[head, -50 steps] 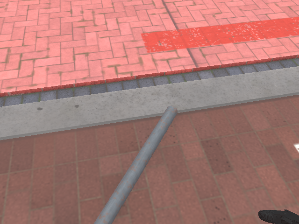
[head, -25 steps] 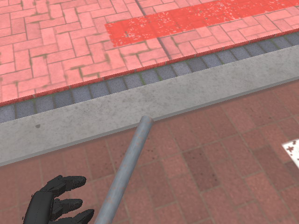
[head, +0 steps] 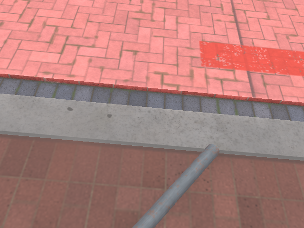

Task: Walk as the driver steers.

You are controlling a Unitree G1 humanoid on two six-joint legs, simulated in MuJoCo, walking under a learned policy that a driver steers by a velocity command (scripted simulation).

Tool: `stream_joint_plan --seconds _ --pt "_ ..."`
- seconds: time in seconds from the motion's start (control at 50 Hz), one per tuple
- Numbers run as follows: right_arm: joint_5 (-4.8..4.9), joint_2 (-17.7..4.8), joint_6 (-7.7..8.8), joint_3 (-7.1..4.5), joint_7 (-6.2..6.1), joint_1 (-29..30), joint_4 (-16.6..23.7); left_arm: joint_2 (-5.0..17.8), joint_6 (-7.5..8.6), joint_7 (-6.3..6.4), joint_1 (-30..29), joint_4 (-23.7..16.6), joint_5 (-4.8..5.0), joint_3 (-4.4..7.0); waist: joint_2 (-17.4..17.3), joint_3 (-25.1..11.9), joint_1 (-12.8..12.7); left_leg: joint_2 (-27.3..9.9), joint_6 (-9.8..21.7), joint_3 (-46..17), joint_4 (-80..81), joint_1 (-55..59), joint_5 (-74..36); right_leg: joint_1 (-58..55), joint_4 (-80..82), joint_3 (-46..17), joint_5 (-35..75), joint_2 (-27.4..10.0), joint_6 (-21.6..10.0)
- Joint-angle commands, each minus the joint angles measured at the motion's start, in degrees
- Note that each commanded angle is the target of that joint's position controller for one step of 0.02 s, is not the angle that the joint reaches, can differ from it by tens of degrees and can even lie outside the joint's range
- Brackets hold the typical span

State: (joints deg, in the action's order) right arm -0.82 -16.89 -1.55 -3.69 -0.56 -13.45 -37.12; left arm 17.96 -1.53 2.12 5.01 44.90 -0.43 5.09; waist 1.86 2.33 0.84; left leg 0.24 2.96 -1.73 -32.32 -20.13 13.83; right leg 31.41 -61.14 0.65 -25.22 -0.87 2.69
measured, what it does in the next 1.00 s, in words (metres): steps on the spot, turning left: right foot, then left foot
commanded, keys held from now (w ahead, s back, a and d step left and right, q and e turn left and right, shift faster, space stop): q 0.92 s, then no key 0.08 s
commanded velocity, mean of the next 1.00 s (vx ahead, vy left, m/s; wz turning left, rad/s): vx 0.01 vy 0.00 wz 0.58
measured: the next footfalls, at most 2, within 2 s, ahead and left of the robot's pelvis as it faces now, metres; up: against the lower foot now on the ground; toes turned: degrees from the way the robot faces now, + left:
right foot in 0.38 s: +0.07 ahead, -0.14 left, +0.00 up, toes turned +18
left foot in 0.80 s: -0.03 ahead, +0.11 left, +0.00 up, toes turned +30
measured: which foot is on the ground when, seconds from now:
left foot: down 0.00-0.38, up 0.40-0.78, down 0.80-1.00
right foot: up 0.00-0.36, down 0.38-0.80, up 0.82-1.00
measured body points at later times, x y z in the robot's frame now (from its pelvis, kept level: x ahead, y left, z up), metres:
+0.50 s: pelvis +0.01 -0.04 +0.00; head +0.04 -0.05 +0.45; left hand +0.06 +0.28 -0.09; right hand +0.24 -0.28 -0.09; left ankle -0.03 +0.08 -0.66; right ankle +0.03 -0.15 -0.74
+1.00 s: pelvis -0.02 +0.01 +0.01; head +0.00 +0.06 +0.45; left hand -0.06 +0.34 -0.11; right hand +0.27 -0.13 -0.06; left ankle -0.06 +0.09 -0.74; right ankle +0.05 -0.13 -0.65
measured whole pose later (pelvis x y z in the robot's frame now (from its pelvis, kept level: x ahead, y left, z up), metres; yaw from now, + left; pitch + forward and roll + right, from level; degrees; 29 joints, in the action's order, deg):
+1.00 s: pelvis -0.02 +0.01 +0.01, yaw +35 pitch +2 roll -2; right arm -0.2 -17.4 -1.7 -3.3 -0.9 -11.1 -32.6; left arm 19.7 -1.4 1.0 6.5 42.7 0.0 5.1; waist 2.1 4.0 -0.1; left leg 2.2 2.8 -4.3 -26.7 -15.8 12.3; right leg 30.3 -63.9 -1.1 -21.9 -0.9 4.9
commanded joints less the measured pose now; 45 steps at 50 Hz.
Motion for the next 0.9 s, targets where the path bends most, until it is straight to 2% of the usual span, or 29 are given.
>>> stream_joint_plan --seconds 0.02,0.06,0.12,0.22,0.3,0.34,0.36,0.38,0.4,0.42,0.44,0.46,0.48,0.5,0.54,0.6,0.66,0.72,0.76,0.78,0.8,0.82,0.84,0.86,0.88,0.9 --pt "0.58 -8.7 1.14 -2.09 -0.94 3.4 5.5 4.9 0.85 0.34 -0.4 -3.5 -0.01 1.52 -9.4 -8.2 -1.7 -12.3 8.6 -16.8 12.5 9.8 -18.7 5.1 -6.0 -4.1 4.7 0.1 0.7" --pt "0.63 -8.7 0.98 -2.14 -1.28 2.3 6.0 3.9 1.16 0.15 -0.8 -3.6 0.48 1.11 -9.0 -8.9 -1.1 -11.6 8.9 -16.7 11.8 12.5 -20.5 5.1 -2.1 -4.5 6.2 0.8 1.4" --pt "0.81 -9.7 0.40 -2.65 -1.75 1.0 6.4 2.9 1.40 -0.13 -2.7 -4.2 0.56 0.49 -9.5 -8.8 0.2 -11.2 9.2 -18.9 11.1 14.7 -18.0 4.0 7.2 -5.3 6.3 1.3 2.4" --pt "0.61 -10.6 -0.63 -3.12 -1.26 1.8 7.9 3.6 1.92 -1.09 -2.4 -4.0 0.99 0.43 -11.1 -7.7 0.7 -10.4 10.1 -24.3 11.0 10.6 -13.2 -3.3 16.5 -5.9 3.5 2.8 2.1" --pt "1.17 -10.4 -1.16 -3.21 -0.76 3.4 8.7 4.3 2.75 -2.00 -0.7 -3.9 1.33 0.65 -12.0 -8.1 0.2 -9.2 9.5 -28.6 9.7 11.2 -16.1 -8.5 24.9 -6.1 3.3 3.7 0.7" --pt "2.13 -10.2 -1.47 -3.22 -0.89 5.2 9.0 4.4 3.12 -2.43 2.6 -2.9 1.18 0.99 -11.2 -8.4 -2.0 -6.8 7.2 -28.2 7.5 9.5 -15.8 -15.4 36.4 -4.8 11.0 3.6 -0.7" --pt "2.42 -9.3 -1.49 -3.08 -1.08 4.9 9.0 5.9 3.12 -2.35 4.7 -2.2 0.74 1.58 -9.5 -8.9 -2.4 -4.5 4.7 -26.5 5.3 5.5 -10.2 -21.7 40.8 -6.1 16.9 0.4 -2.0" --pt "1.90 -6.5 -1.46 -2.46 -1.06 2.1 8.8 9.8 2.74 -2.02 5.7 -2.5 -0.15 2.41 1.1 -9.8 -0.8 1.1 1.2 -19.2 -5.4 -2.5 6.5 -28.4 42.9 -16.0 21.4 -11.0 -6.5" --pt "2.34 -7.9 -0.93 -3.03 -1.18 1.8 10.5 12.9 2.42 -1.99 4.2 -2.6 -1.65 2.83 15.1 -5.9 0.5 9.3 -2.3 -7.7 -17.3 -13.3 22.7 -25.3 44.8 -28.7 31.7 -21.1 -16.4" --pt "1.21 -12.5 -0.47 -4.47 -1.20 0.8 9.3 9.5 2.72 -1.71 0.9 -4.6 -1.88 2.00 10.0 -5.3 0.3 4.7 -4.7 -8.4 -29.9 -13.9 21.9 -22.4 44.6 -28.1 33.1 -23.5 -19.7" --pt "1.59 -13.5 -0.67 -5.16 -0.96 0.1 7.9 6.4 2.64 -1.22 -2.4 -5.5 -1.30 1.10 6.8 -4.7 1.4 3.8 -5.4 -8.0 -34.2 -13.4 17.8 -21.2 43.6 -21.8 31.6 -19.6 -17.3" --pt "1.61 -11.9 -1.29 -5.02 -1.07 -0.8 6.5 5.2 2.46 -0.93 -4.1 -5.9 -0.60 0.74 5.3 -3.8 1.9 3.6 -6.4 -7.2 -36.8 -14.0 14.5 -21.5 42.8 -16.5 29.3 -15.4 -14.5" --pt "1.47 -10.4 -1.79 -4.65 -1.11 -1.1 6.2 4.5 2.37 -0.65 -4.0 -6.0 0.22 0.43 5.4 -3.2 1.1 3.4 -7.3 -6.9 -39.6 -15.9 11.7 -22.8 42.4 -14.0 29.9 -14.2 -14.0" --pt "1.81 -8.8 -2.00 -4.11 -0.88 -0.4 6.5 4.6 2.10 -0.31 -3.0 -5.8 0.27 0.23 5.4 -2.7 0.6 2.9 -7.9 -5.6 -39.9 -16.2 10.3 -23.0 42.5 -11.3 31.5 -13.1 -14.2" --pt "2.51 -7.2 -1.89 -3.35 -0.66 2.6 7.9 5.2 1.43 0.17 -0.1 -5.3 -0.19 0.38 6.4 -2.8 -1.5 1.8 -8.8 -2.8 -35.2 -17.6 8.2 -26.5 42.8 -8.4 32.3 -12.4 -14.8" --pt "2.12 -6.1 -1.80 -2.52 -0.29 5.6 9.4 7.3 0.82 0.21 2.6 -5.0 -0.34 1.03 7.7 -4.6 -3.7 -0.9 -9.5 -1.0 -26.0 -16.3 8.9 -31.6 42.3 -7.2 34.6 -14.6 -15.7" --pt "1.77 -5.4 -1.84 -1.86 0.38 5.4 10.0 9.7 0.49 -0.59 1.5 -5.4 0.29 1.83 8.7 -5.2 -3.7 -2.1 -8.5 2.4 -17.0 -7.8 9.9 -28.0 42.1 -4.0 36.1 -15.7 -15.5" --pt "2.02 -6.6 -2.37 -2.30 0.79 3.9 9.8 10.7 0.67 -1.38 1.7 -5.0 1.33 2.20 9.2 -5.1 -3.0 -1.6 -6.5 4.5 -8.9 -2.5 8.5 -27.0 40.3 -3.0 36.0 -17.0 -14.4" --pt "1.94 -6.4 -2.60 -2.71 1.07 0.6 8.7 10.6 0.82 -1.66 0.6 -4.8 2.53 2.18 7.8 -5.6 -0.4 -0.2 -3.7 6.3 2.5 4.1 0.7 -25.4 35.7 -0.8 34.3 -16.4 -11.7" --pt "1.77 -7.6 -2.55 -3.38 0.72 -1.6 7.8 8.8 1.06 -1.84 2.8 -3.8 2.68 1.74 4.9 -6.4 0.3 1.1 -1.8 5.5 8.1 10.6 -5.1 -22.0 30.7 1.7 29.9 -14.5 -8.6" --pt "1.90 -12.1 -2.32 -4.82 0.08 -4.0 7.8 6.0 1.27 -2.06 4.9 -3.6 1.12 0.98 -6.1 -7.8 0.4 -5.5 1.4 -5.3 10.4 21.1 -22.6 -11.4 18.0 6.9 17.2 -10.0 -3.4" --pt "0.66 -18.4 -1.57 -5.59 -0.22 -3.5 9.7 2.7 1.44 -1.96 2.3 -7.3 -1.41 -0.53 -21.8 -7.9 -0.4 -21.4 12.9 -27.6 9.9 24.4 -40.6 5.3 2.7 6.9 -12.3 -1.3 1.7" --pt "-0.76 -14.8 -0.03 -4.67 0.64 -5.1 9.6 5.9 1.43 -1.36 -2.2 -7.8 -0.41 0.48 -14.0 -11.8 4.3 -23.3 18.6 -28.9 11.4 20.7 -36.3 5.8 -7.8 -2.4 -15.1 -0.6 2.0" --pt "-0.67 -13.1 0.96 -3.83 0.78 -2.7 8.8 7.0 1.15 -1.23 -2.4 -7.9 0.84 0.92 -11.4 -8.9 2.3 -20.0 16.1 -23.5 11.9 18.2 -30.6 6.4 -10.5 -3.9 -10.8 -1.7 1.3" --pt "0.33 -11.8 1.27 -3.62 0.49 0.4 8.5 6.9 0.97 -0.95 -1.2 -7.0 0.85 1.15 -9.3 -6.9 0.6 -16.2 12.6 -19.7 12.0 16.3 -24.4 6.5 -9.2 -4.3 -6.0 -2.4 0.9" --pt "1.24 -10.5 1.14 -3.05 0.15 3.0 8.8 7.6 0.87 -0.64 -0.9 -6.7 0.36 1.41 -8.7 -5.7 -0.2 -14.2 10.4 -18.0 12.0 15.0 -22.1 6.4 -6.9 -4.7 -1.9 -2.6 1.0"
Velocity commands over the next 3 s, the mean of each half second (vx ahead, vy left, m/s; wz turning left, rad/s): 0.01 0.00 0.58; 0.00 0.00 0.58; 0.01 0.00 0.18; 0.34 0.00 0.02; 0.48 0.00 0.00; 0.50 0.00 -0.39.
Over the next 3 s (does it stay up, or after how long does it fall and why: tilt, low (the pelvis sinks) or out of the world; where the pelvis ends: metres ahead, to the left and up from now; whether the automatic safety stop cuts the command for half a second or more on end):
stays up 0.57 0.39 -0.03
